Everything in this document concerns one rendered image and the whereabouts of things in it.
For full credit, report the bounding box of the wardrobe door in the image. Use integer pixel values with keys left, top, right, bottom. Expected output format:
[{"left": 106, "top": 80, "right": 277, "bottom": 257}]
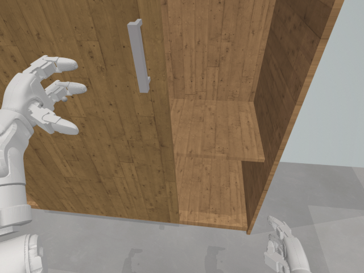
[
  {"left": 26, "top": 193, "right": 34, "bottom": 201},
  {"left": 0, "top": 0, "right": 180, "bottom": 224}
]

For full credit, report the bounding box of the robot right hand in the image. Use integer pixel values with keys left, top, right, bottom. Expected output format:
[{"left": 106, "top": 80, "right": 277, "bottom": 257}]
[{"left": 264, "top": 216, "right": 310, "bottom": 273}]

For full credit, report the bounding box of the robot left forearm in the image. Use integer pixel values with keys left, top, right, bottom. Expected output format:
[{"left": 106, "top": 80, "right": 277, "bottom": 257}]
[{"left": 0, "top": 109, "right": 34, "bottom": 237}]

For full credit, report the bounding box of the left robot upper arm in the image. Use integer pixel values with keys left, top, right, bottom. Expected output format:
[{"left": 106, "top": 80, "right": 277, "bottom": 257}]
[{"left": 0, "top": 234, "right": 48, "bottom": 273}]

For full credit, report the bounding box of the robot left hand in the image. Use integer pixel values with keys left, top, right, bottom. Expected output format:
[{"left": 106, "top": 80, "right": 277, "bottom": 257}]
[{"left": 1, "top": 55, "right": 87, "bottom": 135}]

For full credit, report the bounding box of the handle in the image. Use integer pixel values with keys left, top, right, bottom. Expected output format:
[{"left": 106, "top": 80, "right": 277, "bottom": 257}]
[{"left": 127, "top": 19, "right": 151, "bottom": 93}]

